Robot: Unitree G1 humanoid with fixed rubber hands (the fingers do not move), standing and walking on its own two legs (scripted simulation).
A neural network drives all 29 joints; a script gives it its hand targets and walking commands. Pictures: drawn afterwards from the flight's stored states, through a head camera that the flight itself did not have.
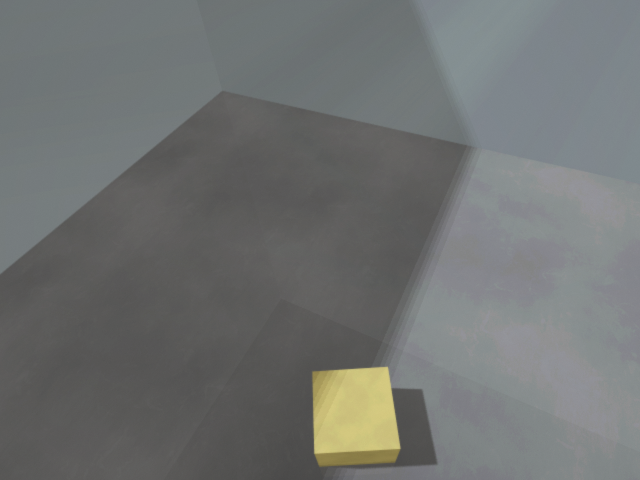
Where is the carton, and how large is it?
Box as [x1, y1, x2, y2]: [312, 367, 400, 466]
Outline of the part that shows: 387,367 312,372 314,453 319,466 394,462 400,448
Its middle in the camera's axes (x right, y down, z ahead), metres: +0.10 +0.51 +1.08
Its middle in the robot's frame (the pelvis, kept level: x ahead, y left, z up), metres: +0.39 -0.02 -0.69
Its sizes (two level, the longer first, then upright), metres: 0.214 0.207 0.174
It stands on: the floor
